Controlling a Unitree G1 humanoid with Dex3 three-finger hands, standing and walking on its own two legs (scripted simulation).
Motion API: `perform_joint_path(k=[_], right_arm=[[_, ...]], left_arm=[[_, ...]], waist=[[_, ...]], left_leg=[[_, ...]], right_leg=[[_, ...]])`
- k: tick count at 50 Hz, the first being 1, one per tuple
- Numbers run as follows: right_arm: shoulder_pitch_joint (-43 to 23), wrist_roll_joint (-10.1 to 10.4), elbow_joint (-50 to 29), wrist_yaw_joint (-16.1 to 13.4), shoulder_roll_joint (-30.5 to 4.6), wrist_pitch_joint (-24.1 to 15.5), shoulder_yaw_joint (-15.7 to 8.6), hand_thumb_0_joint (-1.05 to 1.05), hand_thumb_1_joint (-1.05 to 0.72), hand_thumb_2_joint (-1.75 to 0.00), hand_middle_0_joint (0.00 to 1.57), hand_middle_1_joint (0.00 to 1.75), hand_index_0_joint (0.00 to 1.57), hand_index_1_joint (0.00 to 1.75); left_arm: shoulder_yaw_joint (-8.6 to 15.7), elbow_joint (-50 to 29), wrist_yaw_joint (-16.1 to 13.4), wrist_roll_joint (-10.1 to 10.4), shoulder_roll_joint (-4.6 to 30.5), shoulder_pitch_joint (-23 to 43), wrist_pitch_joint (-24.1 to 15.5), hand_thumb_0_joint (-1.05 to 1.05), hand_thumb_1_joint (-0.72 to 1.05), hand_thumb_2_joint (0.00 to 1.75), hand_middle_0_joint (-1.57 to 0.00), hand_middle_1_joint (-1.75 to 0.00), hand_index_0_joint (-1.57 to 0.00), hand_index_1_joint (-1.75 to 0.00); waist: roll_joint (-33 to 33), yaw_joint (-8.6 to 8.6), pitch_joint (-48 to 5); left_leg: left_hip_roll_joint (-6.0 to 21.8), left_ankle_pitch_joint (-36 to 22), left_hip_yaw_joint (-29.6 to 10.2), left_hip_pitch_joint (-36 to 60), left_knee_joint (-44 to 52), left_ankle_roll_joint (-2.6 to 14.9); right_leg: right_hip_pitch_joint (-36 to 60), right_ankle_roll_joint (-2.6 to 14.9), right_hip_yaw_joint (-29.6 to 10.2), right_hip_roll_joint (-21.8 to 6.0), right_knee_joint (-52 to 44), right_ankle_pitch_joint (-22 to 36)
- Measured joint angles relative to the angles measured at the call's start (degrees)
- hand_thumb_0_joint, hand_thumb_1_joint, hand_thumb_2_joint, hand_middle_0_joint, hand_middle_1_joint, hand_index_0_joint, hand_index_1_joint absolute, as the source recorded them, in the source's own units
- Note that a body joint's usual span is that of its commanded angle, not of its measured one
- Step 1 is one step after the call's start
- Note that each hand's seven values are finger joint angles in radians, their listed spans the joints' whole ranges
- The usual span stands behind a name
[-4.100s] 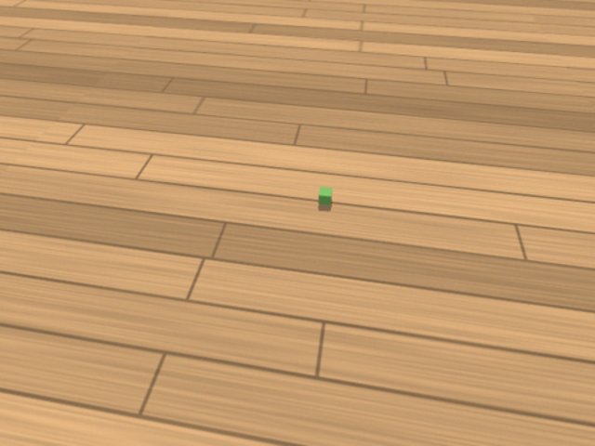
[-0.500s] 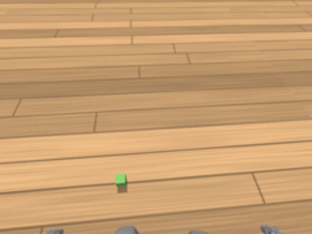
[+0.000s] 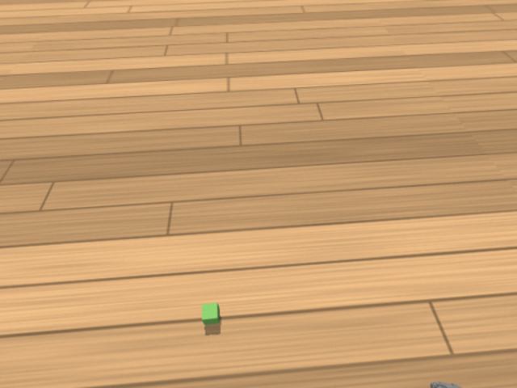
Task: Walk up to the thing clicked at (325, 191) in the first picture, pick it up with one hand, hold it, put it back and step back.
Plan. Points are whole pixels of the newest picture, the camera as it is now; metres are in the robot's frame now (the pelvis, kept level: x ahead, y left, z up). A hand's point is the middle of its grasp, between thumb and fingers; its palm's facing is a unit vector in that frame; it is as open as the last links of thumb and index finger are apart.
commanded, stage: walk up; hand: left
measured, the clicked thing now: (210, 313) +0.49 +0.23 -0.75
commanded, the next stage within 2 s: stand in 0.44 s
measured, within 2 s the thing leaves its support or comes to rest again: neither
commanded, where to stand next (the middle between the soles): +0.10 +0.01 m, yaw +0 degrees
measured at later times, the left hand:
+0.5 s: hand out of the picture +0.10 +0.25 -0.15, palm faces -0.03 -0.94 -0.35, open 7.3 cm
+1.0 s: hand out of the picture +0.11 +0.24 -0.15, palm faces -0.03 -0.94 -0.34, open 7.3 cm
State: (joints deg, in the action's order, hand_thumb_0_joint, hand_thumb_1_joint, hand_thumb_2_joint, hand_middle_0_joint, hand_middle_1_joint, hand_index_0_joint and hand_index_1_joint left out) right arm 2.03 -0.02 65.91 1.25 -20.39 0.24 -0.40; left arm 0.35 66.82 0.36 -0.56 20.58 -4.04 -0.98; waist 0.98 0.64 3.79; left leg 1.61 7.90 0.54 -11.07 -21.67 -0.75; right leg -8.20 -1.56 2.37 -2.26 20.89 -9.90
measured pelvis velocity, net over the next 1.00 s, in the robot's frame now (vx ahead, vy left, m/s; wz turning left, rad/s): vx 0.03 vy -0.01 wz -0.01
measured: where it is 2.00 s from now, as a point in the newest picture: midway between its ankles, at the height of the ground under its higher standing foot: outside the picture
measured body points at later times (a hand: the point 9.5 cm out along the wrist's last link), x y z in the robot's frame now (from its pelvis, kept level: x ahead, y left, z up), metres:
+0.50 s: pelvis +0.01 +0.00 +0.00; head +0.03 +0.00 +0.45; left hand +0.10 +0.30 -0.13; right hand +0.08 -0.30 -0.13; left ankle +0.04 +0.13 -0.74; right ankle +0.02 -0.14 -0.74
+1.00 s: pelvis +0.03 -0.01 +0.00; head +0.03 -0.01 +0.45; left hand +0.11 +0.29 -0.13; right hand +0.11 -0.31 -0.13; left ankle +0.04 +0.13 -0.74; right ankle +0.02 -0.14 -0.74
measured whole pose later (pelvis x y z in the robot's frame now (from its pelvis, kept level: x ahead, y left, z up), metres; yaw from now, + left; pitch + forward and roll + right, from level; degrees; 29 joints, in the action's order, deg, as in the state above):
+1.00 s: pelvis +0.03 -0.01 +0.00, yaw +0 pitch -2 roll +0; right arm 4.2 -0.7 65.7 0.4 -20.0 -0.5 -0.5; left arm 0.4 65.5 0.4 -0.7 19.9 -5.4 -0.5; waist 0.2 -0.5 2.8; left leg 2.4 8.5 0.7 -7.8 -18.5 -1.9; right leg -5.6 -0.7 2.3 -1.4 18.7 -10.9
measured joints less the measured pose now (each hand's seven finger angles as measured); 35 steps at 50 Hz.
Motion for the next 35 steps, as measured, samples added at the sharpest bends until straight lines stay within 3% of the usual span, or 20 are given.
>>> perform_joint_path(k=[14, 35], right_arm=[[2.79, -0.44, 1.06, -0.18, 0.25, 0.04, -0.29, 0.01, -0.90, -0.90, 0.20, 0.30, 0.20, 0.30], [2.45, -0.87, -0.32, -0.66, 0.88, -0.83, -0.19, 0.01, -0.90, -0.90, 0.20, 0.30, 0.20, 0.30]], left_arm=[[0.47, -0.42, 0.12, -0.29, -0.59, 0.46, 0.31, 0.01, 0.91, 0.90, -0.20, -0.30, -0.21, -0.30], [-0.01, -1.09, 0.11, -0.26, -0.54, -0.99, 0.50, 0.01, 0.91, 0.90, -0.20, -0.30, -0.21, -0.30]], waist=[[-0.63, -1.42, -0.45], [-1.01, -1.17, -1.01]], left_leg=[[0.04, -0.32, 0.00, 0.41, 1.46, -0.09], [0.13, 0.13, 0.19, 1.78, 2.77, -0.57]], right_leg=[[0.46, 0.06, 0.05, 0.08, -1.59, 0.41], [1.11, 0.36, -0.10, 0.14, -1.51, -0.76]])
